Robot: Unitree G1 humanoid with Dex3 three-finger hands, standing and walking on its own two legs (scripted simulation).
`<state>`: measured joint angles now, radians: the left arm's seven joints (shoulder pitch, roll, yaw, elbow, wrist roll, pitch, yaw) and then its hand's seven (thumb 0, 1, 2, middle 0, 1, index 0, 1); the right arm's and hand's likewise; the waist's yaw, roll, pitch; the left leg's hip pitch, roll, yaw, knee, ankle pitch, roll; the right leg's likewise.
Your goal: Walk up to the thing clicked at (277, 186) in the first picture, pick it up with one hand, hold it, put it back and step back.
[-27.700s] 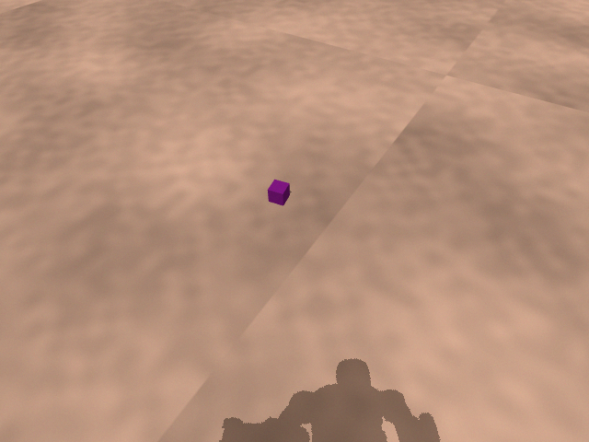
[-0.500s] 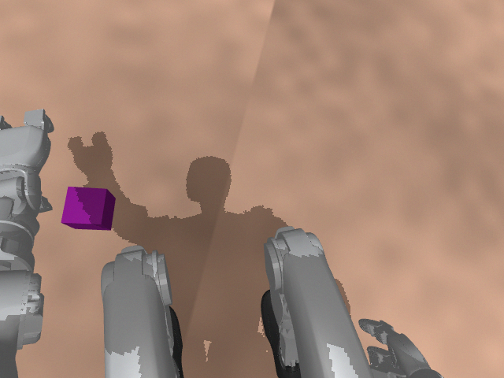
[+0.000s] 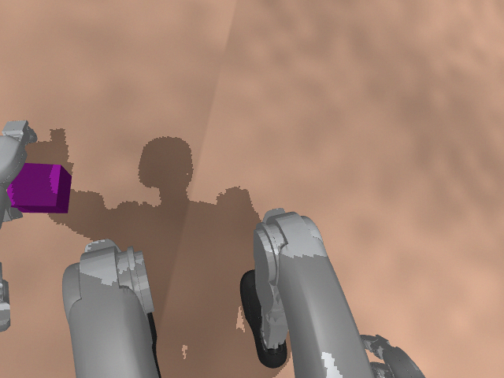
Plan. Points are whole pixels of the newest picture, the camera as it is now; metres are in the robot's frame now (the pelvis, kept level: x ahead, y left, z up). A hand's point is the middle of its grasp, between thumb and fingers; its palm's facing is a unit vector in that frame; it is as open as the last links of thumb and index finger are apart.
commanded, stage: home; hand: left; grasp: from above
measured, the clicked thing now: (41, 189) +0.46 +0.30 -0.29
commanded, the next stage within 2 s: none
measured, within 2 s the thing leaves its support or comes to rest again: neither
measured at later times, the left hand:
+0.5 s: hand out of the picture +0.37 +0.27 -0.01, palm faces -0.27 -0.64 -0.72, open 8.2 cm
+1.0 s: hand out of the picture +0.26 +0.24 +0.21, palm faces +0.16 -0.95 -0.27, open 7.4 cm
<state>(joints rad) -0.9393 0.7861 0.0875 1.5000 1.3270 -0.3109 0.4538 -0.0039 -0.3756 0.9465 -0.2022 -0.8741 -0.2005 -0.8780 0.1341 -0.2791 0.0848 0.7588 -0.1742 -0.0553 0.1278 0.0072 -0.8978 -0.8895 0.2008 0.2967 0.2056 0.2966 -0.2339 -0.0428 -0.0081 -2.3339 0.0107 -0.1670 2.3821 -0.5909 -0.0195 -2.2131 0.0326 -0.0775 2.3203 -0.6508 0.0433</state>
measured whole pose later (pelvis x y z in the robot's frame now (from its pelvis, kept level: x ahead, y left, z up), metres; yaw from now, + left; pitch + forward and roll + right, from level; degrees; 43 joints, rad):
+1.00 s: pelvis +0.06 +0.01 +0.30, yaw +8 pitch +21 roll -5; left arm 0.20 0.27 0.06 0.11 -0.01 0.38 0.09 0.01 0.90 0.90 -0.21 -0.30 -0.21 -0.30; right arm 0.16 -0.19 0.06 0.53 0.04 -0.10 -0.10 0.01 -0.90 -0.89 0.20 0.30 0.21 0.30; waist -0.06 0.04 -0.18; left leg -1.22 0.04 -0.08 1.41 -0.56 -0.01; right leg -1.13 0.00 -0.06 1.34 -0.58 0.03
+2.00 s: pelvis +0.09 +0.01 +0.39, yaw +9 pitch +10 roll -3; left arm 0.49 0.22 0.03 -0.12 -0.05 0.45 0.02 0.01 0.90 0.90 -0.20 -0.30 -0.21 -0.30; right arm 0.29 -0.22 0.04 0.54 0.01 -0.23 -0.18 0.02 -0.90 -0.89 0.20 0.30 0.21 0.30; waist -0.04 0.05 -0.15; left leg -0.71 0.04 -0.06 1.00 -0.46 -0.02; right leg -0.62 0.00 -0.05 0.94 -0.48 0.02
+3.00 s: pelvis +0.10 +0.01 +0.38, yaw +9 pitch +10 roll -3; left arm 0.50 0.23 0.03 -0.14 -0.05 0.47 0.02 0.01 0.90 0.90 -0.20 -0.29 -0.20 -0.30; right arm 0.29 -0.21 0.03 0.54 0.01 -0.23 -0.18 0.02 -0.90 -0.89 0.20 0.30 0.21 0.30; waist -0.04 0.05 -0.16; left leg -0.72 0.03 -0.05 1.02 -0.48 -0.01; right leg -0.63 -0.01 -0.04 0.94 -0.49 0.03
